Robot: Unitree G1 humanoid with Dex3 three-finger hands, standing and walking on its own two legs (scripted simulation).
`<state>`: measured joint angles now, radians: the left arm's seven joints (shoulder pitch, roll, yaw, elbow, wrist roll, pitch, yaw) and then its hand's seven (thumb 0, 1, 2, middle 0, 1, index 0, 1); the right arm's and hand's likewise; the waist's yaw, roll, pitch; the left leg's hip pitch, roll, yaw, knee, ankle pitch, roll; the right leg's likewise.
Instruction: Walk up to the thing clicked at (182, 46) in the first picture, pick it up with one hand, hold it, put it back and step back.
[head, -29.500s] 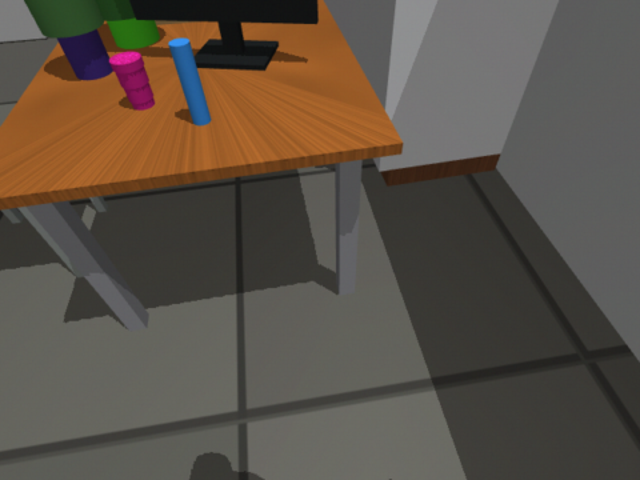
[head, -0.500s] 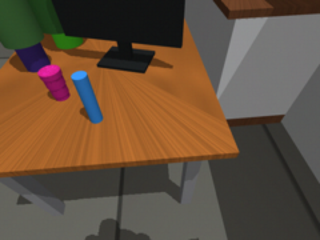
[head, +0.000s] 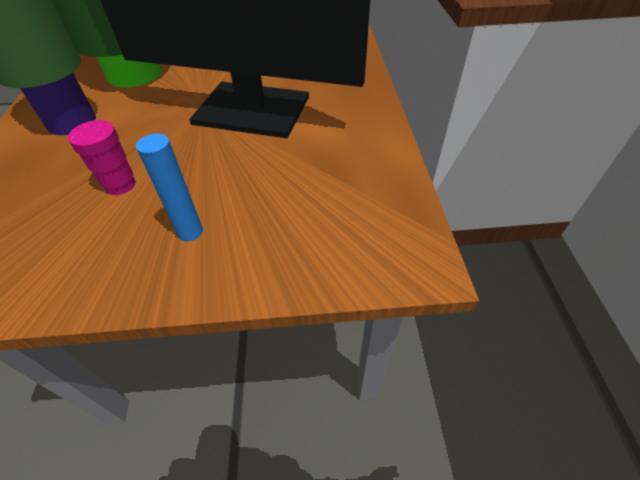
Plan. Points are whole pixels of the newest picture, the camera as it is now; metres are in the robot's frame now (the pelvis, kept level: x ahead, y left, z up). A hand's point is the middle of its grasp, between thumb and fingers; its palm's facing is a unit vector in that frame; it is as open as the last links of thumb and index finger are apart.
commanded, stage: step back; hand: left
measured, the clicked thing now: (173, 192) +0.54 +0.25 +0.05
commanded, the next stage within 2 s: none
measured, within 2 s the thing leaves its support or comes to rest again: neither
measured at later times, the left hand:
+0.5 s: hand out of the picture +0.00 +0.22 -0.15, palm faces +0.03 -0.90 -0.44, open 7.4 cm
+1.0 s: hand out of the picture -0.17 +0.27 -0.17, palm faces +0.03 -0.91 -0.41, open 7.4 cm
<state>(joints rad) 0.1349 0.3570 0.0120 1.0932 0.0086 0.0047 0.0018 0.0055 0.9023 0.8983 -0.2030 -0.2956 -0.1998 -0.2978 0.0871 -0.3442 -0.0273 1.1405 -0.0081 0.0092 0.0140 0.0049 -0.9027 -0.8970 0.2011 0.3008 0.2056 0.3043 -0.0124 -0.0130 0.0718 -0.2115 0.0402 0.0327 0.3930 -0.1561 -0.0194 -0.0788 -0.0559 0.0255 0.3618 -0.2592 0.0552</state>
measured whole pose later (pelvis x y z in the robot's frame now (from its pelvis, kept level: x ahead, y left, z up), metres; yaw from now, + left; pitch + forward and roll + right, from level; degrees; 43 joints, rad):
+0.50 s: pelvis -0.09 -0.05 -0.01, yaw +3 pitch +0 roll +1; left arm 0.11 0.33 0.06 0.88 0.03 0.03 0.02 0.01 0.90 0.90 -0.21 -0.30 -0.20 -0.30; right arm 0.13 -0.42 -0.04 0.96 0.00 0.07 -0.02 0.00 -0.90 -0.90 0.20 0.30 0.20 0.30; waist 0.01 0.06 0.18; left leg -0.45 -0.11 -0.13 1.12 -0.46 -0.01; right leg -0.31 -0.03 -0.06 0.61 -0.30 -0.04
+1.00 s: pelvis -0.23 -0.02 -0.02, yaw +1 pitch -2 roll -1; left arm 0.20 0.41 0.08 0.88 0.01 0.05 0.02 0.01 0.90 0.90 -0.20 -0.30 -0.20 -0.30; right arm 0.05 -0.36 -0.04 0.83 -0.03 0.04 0.00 0.00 -0.90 -0.90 0.20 0.30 0.21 0.30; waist 0.03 -0.02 0.18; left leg -0.37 0.03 0.05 0.58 -0.17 0.04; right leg -0.34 0.05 0.10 1.02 -0.49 0.04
